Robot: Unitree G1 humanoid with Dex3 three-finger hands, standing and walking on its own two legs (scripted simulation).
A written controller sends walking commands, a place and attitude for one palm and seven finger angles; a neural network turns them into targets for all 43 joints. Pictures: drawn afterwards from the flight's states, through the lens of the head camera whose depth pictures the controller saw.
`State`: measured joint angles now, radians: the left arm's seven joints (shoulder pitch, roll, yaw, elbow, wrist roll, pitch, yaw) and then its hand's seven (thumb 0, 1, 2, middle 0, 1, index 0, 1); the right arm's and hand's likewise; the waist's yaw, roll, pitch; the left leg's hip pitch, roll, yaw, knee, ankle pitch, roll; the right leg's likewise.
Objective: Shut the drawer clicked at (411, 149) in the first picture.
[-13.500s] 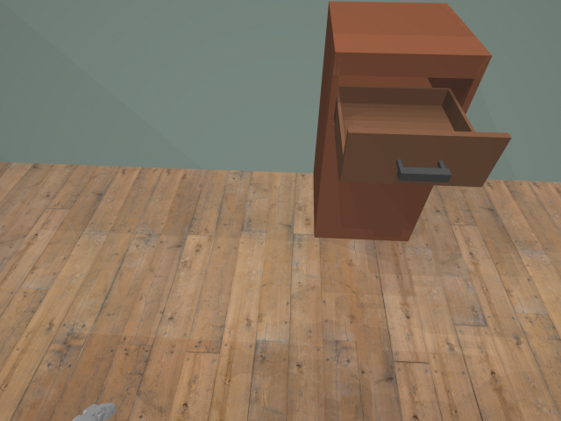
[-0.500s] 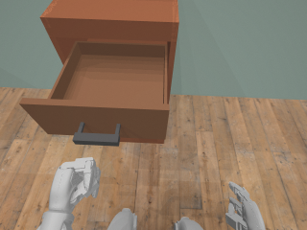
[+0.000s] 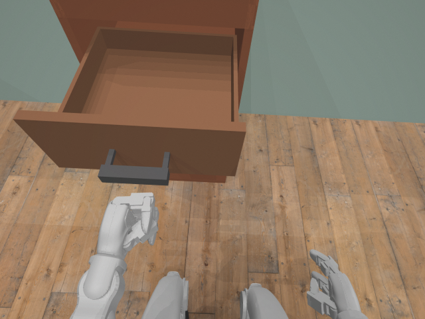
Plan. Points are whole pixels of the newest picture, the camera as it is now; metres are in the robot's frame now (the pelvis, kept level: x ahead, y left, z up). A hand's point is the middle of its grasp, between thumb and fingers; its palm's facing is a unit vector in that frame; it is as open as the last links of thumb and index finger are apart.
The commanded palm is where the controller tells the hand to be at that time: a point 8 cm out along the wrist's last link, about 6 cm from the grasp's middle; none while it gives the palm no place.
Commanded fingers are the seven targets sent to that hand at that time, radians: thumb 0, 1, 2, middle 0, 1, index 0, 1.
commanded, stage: bring the fist close to the handle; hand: left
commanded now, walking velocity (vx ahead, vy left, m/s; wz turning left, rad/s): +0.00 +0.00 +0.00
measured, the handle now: (137, 165) +0.38 +0.16 +0.04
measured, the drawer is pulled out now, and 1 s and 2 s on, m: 0.28 0.25 0.12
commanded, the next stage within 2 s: push the drawer shut in 0.34 s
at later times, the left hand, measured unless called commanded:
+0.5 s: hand (154, 217) +0.28 +0.11 +0.04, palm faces -0.03 -1.00 -0.04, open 3.3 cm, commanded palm +0.27 +0.17 +0.04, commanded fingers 0.00 0.90 0.90 -1.40 -1.60 -1.40 -1.60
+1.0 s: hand (160, 191) +0.34 +0.11 +0.03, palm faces -0.07 -1.00 -0.05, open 3.2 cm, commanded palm +0.33 +0.17 +0.04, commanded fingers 0.00 0.90 0.90 -1.40 -1.60 -1.40 -1.60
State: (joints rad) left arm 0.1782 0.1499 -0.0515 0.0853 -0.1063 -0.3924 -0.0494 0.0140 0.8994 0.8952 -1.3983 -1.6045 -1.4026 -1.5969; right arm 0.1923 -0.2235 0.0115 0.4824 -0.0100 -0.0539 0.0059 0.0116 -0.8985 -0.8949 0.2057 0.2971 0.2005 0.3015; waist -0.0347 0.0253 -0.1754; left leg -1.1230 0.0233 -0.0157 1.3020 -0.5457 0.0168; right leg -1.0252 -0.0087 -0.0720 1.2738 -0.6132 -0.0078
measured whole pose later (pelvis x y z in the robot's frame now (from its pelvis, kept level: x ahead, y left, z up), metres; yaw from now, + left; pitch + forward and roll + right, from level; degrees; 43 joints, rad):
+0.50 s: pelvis +0.00 -0.01 +0.00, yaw +0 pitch +21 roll -2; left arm 0.19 0.15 -0.04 0.05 -0.09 -0.43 0.00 0.01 0.90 0.90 -1.40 -1.60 -1.40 -1.60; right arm 0.20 -0.22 0.01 0.48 -0.01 -0.01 0.02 0.01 -0.90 -0.90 0.20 0.30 0.20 0.30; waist -0.03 0.03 -0.18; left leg -1.11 0.03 -0.02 1.29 -0.55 0.00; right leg -1.01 0.00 -0.07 1.27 -0.62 -0.02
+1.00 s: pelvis +0.00 -0.02 +0.00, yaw +0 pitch +21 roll -2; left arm -0.10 0.20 0.04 0.33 -0.13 -0.41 -0.06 0.02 0.80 0.88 -1.40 -1.60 -1.40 -1.60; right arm 0.20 -0.24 0.01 0.56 0.00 -0.01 -0.01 0.01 -0.90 -0.89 0.20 0.30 0.20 0.30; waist -0.05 0.03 -0.16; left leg -1.12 0.04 -0.02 1.28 -0.53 -0.01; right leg -1.03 0.01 -0.08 1.26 -0.60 -0.03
